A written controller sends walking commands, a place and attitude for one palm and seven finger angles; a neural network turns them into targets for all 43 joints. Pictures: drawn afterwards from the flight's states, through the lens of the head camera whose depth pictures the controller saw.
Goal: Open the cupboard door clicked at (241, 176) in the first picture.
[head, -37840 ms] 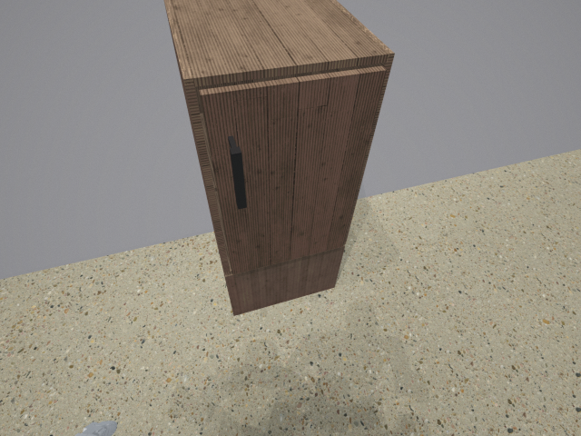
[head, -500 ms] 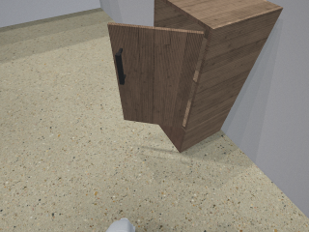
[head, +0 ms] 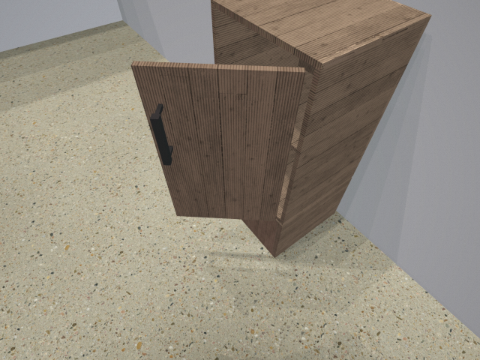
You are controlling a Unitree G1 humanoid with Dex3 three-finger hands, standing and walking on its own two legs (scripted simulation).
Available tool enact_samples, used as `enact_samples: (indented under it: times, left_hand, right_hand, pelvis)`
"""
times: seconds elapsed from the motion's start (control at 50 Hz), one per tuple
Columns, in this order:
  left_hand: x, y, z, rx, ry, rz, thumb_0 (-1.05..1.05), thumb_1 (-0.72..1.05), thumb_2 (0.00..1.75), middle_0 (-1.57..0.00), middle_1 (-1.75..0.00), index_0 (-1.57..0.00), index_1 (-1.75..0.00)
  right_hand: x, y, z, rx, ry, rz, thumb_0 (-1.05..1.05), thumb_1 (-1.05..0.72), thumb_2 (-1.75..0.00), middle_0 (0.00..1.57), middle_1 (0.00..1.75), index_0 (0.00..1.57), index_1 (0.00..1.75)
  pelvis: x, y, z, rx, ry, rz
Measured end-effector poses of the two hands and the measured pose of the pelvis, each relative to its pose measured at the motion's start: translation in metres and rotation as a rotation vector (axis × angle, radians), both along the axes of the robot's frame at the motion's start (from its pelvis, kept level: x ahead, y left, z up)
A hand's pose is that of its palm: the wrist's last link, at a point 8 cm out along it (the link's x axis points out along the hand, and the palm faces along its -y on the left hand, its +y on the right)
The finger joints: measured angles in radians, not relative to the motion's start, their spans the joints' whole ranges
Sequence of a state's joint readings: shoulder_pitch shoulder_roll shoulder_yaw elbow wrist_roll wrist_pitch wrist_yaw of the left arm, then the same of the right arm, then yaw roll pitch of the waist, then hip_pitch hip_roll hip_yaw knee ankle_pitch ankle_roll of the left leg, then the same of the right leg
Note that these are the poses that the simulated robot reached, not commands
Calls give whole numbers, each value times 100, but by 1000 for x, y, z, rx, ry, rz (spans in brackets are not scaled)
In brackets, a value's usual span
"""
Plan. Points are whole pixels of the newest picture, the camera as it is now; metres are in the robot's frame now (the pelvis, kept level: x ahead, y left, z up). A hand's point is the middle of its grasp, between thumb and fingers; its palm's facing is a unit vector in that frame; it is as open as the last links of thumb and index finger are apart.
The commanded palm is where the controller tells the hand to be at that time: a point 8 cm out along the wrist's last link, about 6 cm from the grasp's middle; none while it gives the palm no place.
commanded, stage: come to a stop and stand still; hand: left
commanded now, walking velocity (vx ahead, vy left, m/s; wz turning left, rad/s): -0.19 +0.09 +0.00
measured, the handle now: (163, 135) +0.60 +0.23 -0.02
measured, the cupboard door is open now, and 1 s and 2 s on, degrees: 50 50 50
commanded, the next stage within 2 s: look again from close up in 1.32 s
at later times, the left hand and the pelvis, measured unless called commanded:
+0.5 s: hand out of the picture +0.02 +0.24 -0.17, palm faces +0.04 -0.97 -0.25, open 7.3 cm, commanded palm none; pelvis -0.02 +0.04 -0.01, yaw +0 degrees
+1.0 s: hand out of the picture +0.00 +0.23 -0.15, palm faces +0.01 -0.96 -0.28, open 7.4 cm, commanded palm none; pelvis -0.05 +0.01 +0.01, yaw +0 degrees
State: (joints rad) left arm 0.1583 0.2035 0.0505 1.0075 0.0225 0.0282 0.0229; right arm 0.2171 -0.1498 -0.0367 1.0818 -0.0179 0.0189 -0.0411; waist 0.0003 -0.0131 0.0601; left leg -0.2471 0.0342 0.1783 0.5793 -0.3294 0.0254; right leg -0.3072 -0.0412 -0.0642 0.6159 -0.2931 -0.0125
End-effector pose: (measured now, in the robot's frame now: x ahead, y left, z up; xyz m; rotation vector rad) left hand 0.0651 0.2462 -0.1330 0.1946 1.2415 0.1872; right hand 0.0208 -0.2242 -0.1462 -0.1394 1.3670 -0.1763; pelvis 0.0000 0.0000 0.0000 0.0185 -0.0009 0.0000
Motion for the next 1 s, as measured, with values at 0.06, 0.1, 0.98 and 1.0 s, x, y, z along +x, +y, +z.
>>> enact_samples:
  times: [0.06,0.1,0.98,1.0]
  left_hand:
    - [9,-6,2,5,-12,-13,0,93,90,-19,-30,-19,-30]
    - [10,-10,3,-2,-18,-9,0,92,90,-19,-30,-19,-30]
    - [-77,29,16,37,-5,-25,0,91,90,-20,-30,-20,-30]
    - [-76,28,16,38,-4,-27,0,91,90,-20,-30,-20,-30]
  right_hand:
    - [0,-9,-2,2,21,-21,0,-92,-90,20,30,20,30]
    - [1,-13,1,-8,35,-19,0,-91,-90,20,30,20,30]
    - [-61,-34,19,-81,-70,22,1,-91,-90,20,30,20,30]
    - [-64,-37,20,-86,-59,20,1,-91,-90,20,30,20,30]
  pelvis:
    - [1,-4,0,-5,6,12]
    - [0,-4,2,-5,6,15]
    - [-49,14,7,-5,-37,1]
    - [-49,12,7,-5,-37,2]
